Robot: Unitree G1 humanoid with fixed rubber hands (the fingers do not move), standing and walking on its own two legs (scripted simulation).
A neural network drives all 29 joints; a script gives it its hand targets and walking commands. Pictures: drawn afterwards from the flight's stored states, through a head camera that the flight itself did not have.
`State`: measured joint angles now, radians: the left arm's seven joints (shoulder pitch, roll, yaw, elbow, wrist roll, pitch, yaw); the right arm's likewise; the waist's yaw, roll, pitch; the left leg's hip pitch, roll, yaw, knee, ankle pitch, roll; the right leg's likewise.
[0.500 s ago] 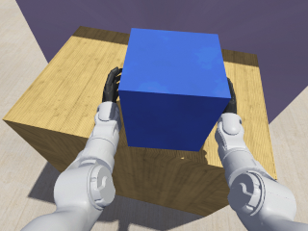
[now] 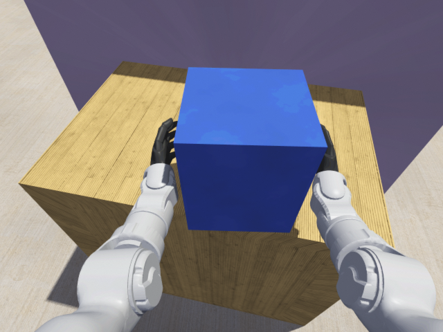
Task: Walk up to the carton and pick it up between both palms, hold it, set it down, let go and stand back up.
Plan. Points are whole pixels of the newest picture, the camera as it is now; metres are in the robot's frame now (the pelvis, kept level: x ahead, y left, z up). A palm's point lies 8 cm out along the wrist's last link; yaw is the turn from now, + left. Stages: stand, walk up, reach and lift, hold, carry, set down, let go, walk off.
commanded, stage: reach and lift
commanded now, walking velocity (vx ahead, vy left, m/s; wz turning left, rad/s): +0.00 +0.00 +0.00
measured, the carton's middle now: (241, 154) +0.46 +0.00 +0.08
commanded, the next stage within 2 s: none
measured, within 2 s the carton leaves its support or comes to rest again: leaves its support in 0.14 s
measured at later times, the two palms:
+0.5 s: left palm (153, 169) +0.39 +0.16 +0.10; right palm (330, 175) +0.38 -0.14 +0.11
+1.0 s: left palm (129, 128) +0.38 +0.17 +0.21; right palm (347, 122) +0.38 -0.13 +0.23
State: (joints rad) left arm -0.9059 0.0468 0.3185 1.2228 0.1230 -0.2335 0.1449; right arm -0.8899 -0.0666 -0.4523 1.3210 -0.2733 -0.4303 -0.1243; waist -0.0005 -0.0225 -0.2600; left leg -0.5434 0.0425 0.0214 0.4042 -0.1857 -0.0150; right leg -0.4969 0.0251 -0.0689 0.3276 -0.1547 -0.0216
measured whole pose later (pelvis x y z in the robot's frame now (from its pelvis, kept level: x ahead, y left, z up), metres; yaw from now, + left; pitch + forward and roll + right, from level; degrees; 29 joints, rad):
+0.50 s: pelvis -0.03 +0.01 +0.00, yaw -1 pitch +15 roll -1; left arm -0.92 0.11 0.16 1.30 -0.07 -0.13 0.15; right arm -0.90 -0.05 -0.33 1.29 -0.13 -0.24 -0.14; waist -0.01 -0.01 -0.29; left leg -0.54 0.03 0.05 0.45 -0.17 0.00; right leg -0.51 0.01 -0.05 0.39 -0.15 -0.01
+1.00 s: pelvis -0.04 +0.01 +0.01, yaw +0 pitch +1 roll -1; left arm -1.04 0.09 0.36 1.00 0.15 0.32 0.13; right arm -1.11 -0.09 -0.38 1.23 -0.03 0.08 -0.11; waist -0.03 -0.07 -0.13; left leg -0.23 0.02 0.04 0.37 -0.15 0.00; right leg -0.19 0.00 -0.06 0.30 -0.13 -0.01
